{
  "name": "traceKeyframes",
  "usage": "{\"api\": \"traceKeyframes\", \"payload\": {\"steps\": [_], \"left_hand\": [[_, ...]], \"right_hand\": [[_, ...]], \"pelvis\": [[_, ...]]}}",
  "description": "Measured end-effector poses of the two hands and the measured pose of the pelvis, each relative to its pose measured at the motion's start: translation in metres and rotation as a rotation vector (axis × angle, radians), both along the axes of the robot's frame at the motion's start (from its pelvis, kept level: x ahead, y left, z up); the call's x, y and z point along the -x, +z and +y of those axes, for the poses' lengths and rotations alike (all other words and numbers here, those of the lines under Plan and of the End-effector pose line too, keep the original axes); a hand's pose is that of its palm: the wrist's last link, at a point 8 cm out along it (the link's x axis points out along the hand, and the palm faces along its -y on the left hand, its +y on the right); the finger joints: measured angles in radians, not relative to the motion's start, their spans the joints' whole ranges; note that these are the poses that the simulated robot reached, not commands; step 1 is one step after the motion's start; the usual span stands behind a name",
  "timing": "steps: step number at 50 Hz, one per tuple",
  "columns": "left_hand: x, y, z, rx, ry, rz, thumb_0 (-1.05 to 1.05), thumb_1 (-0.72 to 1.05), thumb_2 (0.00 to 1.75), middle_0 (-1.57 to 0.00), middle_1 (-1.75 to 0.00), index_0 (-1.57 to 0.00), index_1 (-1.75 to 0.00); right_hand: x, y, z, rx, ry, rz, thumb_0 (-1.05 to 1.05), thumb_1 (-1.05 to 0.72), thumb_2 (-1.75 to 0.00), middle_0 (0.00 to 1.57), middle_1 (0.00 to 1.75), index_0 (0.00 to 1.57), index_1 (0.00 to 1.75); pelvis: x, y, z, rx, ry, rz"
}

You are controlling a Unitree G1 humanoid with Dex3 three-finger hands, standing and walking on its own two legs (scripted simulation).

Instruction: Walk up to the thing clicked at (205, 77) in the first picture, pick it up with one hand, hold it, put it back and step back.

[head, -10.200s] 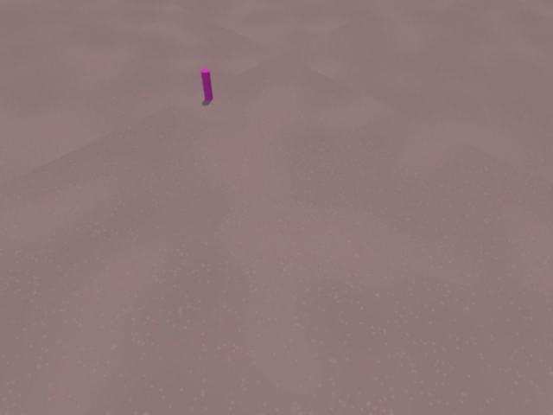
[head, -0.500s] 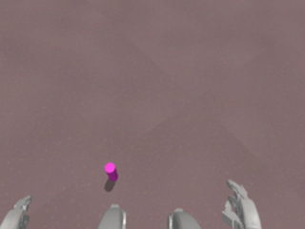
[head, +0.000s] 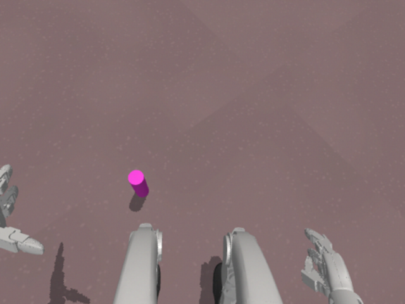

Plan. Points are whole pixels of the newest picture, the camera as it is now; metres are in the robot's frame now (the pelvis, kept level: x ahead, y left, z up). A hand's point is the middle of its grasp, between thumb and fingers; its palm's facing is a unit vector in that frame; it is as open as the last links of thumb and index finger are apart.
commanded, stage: go down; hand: left
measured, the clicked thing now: (139, 184) +0.44 +0.19 -0.48
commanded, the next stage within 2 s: approach in 1.42 s
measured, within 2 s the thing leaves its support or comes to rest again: neither
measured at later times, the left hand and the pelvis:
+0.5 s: hand (34, 193) +0.33 +0.36 -0.14, palm faces +0.11 -0.99 -0.11, open 17.4 cm; pelvis -0.03 -0.01 -0.10, yaw -2 degrees
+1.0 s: hand (37, 183) +0.35 +0.37 -0.16, palm faces +0.09 -0.99 -0.09, open 17.7 cm; pelvis -0.04 +0.00 -0.15, yaw -3 degrees
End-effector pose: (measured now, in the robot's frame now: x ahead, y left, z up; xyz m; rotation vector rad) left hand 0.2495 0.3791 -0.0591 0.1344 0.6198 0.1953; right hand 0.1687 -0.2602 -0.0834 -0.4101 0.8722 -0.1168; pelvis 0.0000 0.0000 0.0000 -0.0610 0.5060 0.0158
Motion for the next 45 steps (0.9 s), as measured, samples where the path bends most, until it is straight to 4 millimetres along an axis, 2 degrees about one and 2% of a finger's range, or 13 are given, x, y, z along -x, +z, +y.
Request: {"api": "traceKeyframes", "payload": {"steps": [8,16,29,45], "left_hand": [[-0.015,-0.026,0.014,0.006,-0.013,-0.12,-0.01,-0.48,0.03,-0.05,-0.01,-0.04,-0.01],[-0.035,-0.048,0.022,0.02,-0.045,-0.201,-0.01,-0.48,0.06,-0.03,-0.03,-0.03,-0.02],[-0.055,-0.07,0.03,0.039,-0.073,-0.281,-0.01,-0.53,0.08,-0.03,-0.05,-0.03,-0.05],[-0.073,-0.089,0.04,0.05,-0.1,-0.348,-0.01,-0.58,0.07,-0.04,-0.06,-0.04,-0.06]], "right_hand": [[0.021,-0.054,-0.006,0.006,0.019,0.089,0.01,-0.89,-0.9,0.21,0.29,0.21,0.3],[0.033,-0.092,-0.012,0.026,0.036,0.131,0.01,-0.88,-0.9,0.21,0.29,0.21,0.3],[0.046,-0.124,-0.019,0.054,0.039,0.148,0.01,-0.88,-0.9,0.21,0.29,0.21,0.3],[0.059,-0.148,-0.016,0.073,0.045,0.171,0.01,-0.89,-0.9,0.21,0.29,0.21,0.3]], "pelvis": [[0.014,-0.042,-0.004,0.003,-0.006,0.042],[0.024,-0.077,-0.007,0.011,-0.012,0.065],[0.032,-0.113,-0.006,0.024,-0.024,0.074],[0.039,-0.143,-0.001,0.04,-0.027,0.067]]}}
